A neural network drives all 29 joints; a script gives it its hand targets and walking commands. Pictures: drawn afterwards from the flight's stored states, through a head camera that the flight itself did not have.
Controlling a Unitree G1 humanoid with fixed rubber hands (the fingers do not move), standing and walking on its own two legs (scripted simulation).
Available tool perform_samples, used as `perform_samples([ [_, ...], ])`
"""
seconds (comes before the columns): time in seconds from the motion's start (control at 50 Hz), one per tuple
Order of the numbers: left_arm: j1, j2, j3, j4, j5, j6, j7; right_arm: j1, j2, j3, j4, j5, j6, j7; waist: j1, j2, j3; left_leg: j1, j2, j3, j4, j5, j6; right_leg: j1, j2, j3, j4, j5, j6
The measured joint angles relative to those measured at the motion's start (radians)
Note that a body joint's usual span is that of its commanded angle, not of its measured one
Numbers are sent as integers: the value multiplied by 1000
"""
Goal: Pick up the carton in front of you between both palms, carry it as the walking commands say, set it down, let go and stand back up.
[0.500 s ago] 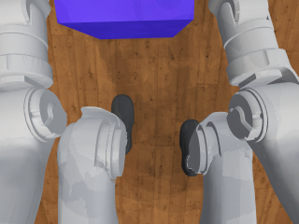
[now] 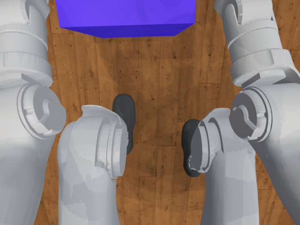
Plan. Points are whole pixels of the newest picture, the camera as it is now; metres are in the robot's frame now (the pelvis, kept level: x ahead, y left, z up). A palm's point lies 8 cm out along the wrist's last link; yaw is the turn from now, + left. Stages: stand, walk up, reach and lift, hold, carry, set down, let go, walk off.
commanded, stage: set down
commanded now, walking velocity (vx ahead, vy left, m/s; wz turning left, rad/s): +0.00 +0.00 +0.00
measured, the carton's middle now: out of the picture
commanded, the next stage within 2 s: let go in 1.28 s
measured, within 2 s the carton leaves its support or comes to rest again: neither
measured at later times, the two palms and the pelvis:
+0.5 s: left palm out of the picture +0.55 +0.30 -0.09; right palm out of the picture +0.60 -0.06 -0.09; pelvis +0.00 +0.00 +0.04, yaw +1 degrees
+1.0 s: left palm out of the picture +0.55 +0.31 +0.06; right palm out of the picture +0.61 -0.08 +0.06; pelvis +0.02 +0.01 +0.16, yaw +1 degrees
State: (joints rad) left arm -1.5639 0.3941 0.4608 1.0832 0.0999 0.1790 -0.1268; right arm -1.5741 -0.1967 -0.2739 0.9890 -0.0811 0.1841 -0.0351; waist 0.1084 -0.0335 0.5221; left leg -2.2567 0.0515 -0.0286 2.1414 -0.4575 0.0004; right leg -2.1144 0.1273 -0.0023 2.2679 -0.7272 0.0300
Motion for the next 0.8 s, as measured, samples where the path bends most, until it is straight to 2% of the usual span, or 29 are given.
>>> perform_samples([
  [0.06, 4, 7, -33, 66, -25, -44, 58, 2, -35, 63, 46, 49, -15, -45, -5, -2, 1, 2, -2, 2, -3, -5, 0, 4, -2, 2, -4, -7, 3],
  [0.14, -2, 44, -99, 125, -115, -98, 129, -12, -117, 168, 81, 177, -36, -84, -9, -5, 0, -9, 7, 8, -3, -10, 8, -10, 6, 9, -8, -5, 11],
  [0.22, -19, 93, -158, 139, -205, -120, 147, -40, -180, 271, 86, 291, -43, -93, -11, -6, -1, -22, 17, 13, 2, -9, 15, -27, 14, 16, -4, 2, 17],
  [0.28, -30, 115, -183, 123, -248, -116, 144, -48, -193, 304, 61, 328, -37, -97, -11, -6, -3, -23, 18, 14, 0, -3, 16, -31, 15, 17, -4, 9, 18],
  [0.38, -28, 114, -201, 45, -276, -75, 141, -23, -170, 282, -29, 310, 3, -122, -8, -11, -31, -9, 3, 9, -32, 13, 6, -17, 1, 10, -31, 19, 8],
  [0.48, -17, 93, -206, -16, -256, -10, 147, -6, -133, 209, -69, 251, 62, -146, -6, -19, -96, 36, -16, -5, -109, 27, -6, 31, -17, -4, -111, 34, -7],
  [0.64, 39, 42, -144, 0, -150, 11, 136, 22, -102, 79, 25, 145, 69, -108, -8, -13, -281, 76, -28, -14, -258, 45, -3, 74, -31, -9, -280, 67, -6],
  [0.8, 111, 13, -112, -72, -120, 26, 136, 96, -99, 56, -36, 126, 69, -90, -14, -2, -376, 122, -30, -4, -384, 61, 11, 118, -36, 5, -420, 98, 6],
])
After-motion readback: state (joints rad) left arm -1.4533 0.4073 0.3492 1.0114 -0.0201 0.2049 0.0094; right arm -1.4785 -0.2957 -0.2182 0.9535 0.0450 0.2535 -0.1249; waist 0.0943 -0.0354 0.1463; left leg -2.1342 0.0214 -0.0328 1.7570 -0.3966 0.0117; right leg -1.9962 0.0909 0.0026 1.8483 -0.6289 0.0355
